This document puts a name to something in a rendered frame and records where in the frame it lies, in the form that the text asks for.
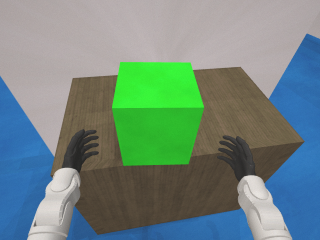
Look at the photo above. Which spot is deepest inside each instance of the carton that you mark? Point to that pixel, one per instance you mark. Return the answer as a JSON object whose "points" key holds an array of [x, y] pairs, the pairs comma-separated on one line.
{"points": [[157, 110]]}

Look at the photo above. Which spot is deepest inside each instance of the robot left hand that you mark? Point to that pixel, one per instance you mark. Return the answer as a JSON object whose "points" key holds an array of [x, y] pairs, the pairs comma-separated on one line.
{"points": [[75, 154]]}

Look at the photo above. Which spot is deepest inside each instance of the pedestal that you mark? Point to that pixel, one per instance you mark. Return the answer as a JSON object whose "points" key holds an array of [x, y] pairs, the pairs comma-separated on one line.
{"points": [[116, 197]]}

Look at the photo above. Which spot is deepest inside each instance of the robot left forearm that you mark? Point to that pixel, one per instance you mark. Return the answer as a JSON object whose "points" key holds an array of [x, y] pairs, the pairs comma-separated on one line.
{"points": [[53, 217]]}

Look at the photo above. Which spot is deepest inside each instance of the robot right hand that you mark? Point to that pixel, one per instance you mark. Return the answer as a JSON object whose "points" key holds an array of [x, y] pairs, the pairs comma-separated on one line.
{"points": [[242, 159]]}

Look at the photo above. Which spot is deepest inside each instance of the robot right forearm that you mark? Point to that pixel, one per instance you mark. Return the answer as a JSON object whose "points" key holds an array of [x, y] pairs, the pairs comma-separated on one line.
{"points": [[263, 217]]}

